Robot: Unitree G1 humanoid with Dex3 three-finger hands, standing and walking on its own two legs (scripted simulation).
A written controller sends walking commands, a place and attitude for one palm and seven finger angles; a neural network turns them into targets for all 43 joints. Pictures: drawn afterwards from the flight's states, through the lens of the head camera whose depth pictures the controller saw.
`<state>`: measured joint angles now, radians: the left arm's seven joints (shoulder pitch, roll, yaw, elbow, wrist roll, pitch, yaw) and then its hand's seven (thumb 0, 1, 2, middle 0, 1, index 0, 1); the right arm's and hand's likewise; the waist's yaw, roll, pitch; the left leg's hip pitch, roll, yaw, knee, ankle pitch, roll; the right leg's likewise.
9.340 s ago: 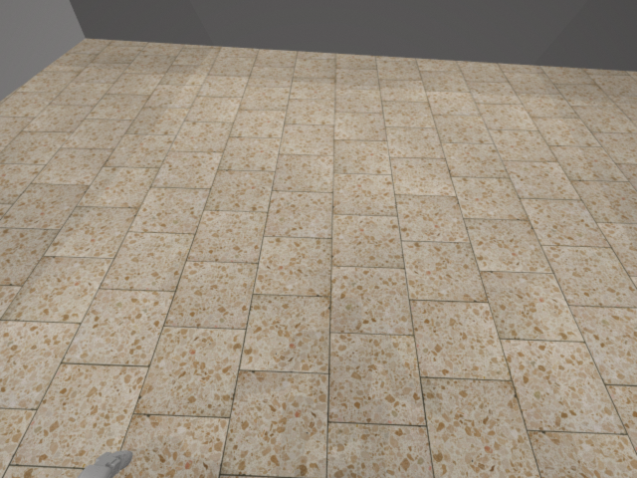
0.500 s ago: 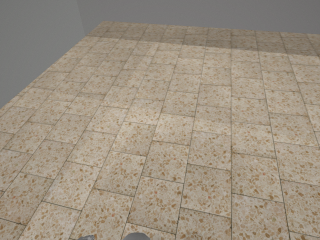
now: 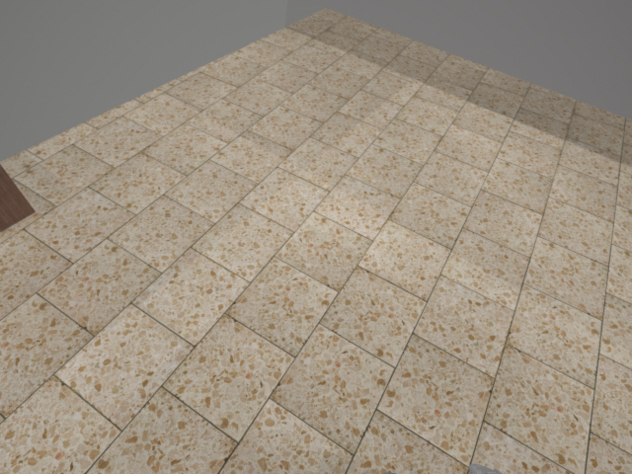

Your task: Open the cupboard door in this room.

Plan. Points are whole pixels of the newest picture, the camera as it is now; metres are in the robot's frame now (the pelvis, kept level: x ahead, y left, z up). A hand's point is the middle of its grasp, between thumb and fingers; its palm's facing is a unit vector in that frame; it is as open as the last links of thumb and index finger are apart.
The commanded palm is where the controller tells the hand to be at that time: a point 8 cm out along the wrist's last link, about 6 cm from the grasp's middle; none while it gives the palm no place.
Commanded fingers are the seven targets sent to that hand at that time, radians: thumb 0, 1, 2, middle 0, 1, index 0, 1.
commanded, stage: turn or walk to find it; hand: left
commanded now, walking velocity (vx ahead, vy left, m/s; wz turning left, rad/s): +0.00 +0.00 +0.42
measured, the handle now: out of the picture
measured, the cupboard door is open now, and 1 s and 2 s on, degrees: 0 0 0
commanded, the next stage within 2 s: stand and wait in 0.88 s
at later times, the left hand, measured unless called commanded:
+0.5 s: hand out of the picture +0.05 +0.15 -0.13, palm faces +0.20 -0.93 -0.29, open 7.4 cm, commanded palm none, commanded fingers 0.00 0.90 0.90 -0.20 -0.30 -0.20 -0.30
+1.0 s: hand out of the picture -0.15 +0.17 -0.18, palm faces +0.48 -0.84 -0.24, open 7.4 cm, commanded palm none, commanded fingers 0.00 0.90 0.90 -0.20 -0.30 -0.20 -0.30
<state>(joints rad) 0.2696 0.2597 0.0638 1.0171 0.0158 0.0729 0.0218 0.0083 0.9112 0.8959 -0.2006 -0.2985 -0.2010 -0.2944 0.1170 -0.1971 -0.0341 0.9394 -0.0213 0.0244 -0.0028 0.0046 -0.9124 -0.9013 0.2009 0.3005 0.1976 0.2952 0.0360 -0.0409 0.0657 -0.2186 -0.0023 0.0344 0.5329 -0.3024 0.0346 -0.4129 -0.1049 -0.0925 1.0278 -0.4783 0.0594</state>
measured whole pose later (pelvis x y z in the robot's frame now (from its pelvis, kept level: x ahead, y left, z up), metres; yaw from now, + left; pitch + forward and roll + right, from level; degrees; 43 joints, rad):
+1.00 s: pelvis -0.06 -0.02 +0.00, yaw +25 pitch -1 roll -1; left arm 0.28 0.26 0.06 1.03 0.02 0.07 0.03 0.01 0.91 0.90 -0.20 -0.30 -0.20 -0.29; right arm 0.13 -0.19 -0.03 0.96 -0.02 0.02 -0.01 0.01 -0.91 -0.90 0.20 0.30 0.20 0.29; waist 0.04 -0.05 0.06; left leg -0.22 0.01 0.07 0.56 -0.33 0.04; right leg -0.39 -0.12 -0.11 0.96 -0.50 0.05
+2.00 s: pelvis -0.14 -0.04 +0.00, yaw +42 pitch -1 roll -1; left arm 0.16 0.24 0.06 0.97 0.01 0.05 0.02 0.01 0.91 0.90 -0.20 -0.30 -0.20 -0.29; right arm 0.22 -0.18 -0.05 0.98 -0.03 0.02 -0.01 0.01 -0.91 -0.90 0.20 0.30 0.20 0.30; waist -0.02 0.00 0.05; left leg -0.26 -0.02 0.01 0.47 -0.20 0.04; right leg -0.43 -0.07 -0.04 1.00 -0.42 0.07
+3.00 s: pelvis -0.10 +0.03 +0.00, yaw +67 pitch -1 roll +0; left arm 0.08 0.23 0.06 0.89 0.01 0.04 0.02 0.00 0.91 0.90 -0.20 -0.30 -0.20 -0.29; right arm 0.18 -0.18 -0.05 0.96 -0.03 0.02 0.01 0.00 -0.91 -0.90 0.20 0.30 0.20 0.30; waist -0.03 0.00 0.05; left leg -0.27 -0.03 0.02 0.49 -0.21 0.04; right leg -0.44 -0.09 -0.04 0.92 -0.41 0.08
